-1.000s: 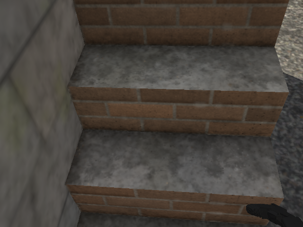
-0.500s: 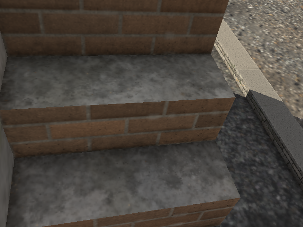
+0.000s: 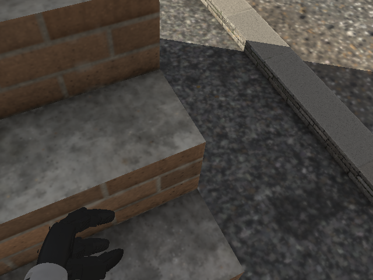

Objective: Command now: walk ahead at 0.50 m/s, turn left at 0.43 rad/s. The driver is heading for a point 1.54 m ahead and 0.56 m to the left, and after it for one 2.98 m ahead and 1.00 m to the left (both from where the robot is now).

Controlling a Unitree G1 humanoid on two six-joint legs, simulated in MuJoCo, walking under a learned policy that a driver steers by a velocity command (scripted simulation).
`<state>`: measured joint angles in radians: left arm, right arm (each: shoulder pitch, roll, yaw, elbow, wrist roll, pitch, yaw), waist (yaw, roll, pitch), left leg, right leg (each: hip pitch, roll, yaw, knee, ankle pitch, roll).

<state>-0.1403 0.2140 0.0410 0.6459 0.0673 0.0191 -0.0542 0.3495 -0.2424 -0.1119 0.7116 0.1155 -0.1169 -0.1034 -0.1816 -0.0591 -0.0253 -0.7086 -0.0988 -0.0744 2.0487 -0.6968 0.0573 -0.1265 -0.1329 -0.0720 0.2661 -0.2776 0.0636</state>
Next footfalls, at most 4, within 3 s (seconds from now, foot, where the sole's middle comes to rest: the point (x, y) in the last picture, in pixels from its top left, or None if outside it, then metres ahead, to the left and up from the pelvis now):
0.26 left None -0.15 0.03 -0.70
0.56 right None -0.17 -0.13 -0.77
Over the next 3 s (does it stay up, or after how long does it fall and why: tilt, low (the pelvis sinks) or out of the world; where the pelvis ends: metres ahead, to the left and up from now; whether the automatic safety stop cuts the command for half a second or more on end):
falls after 1.00 s (tilt)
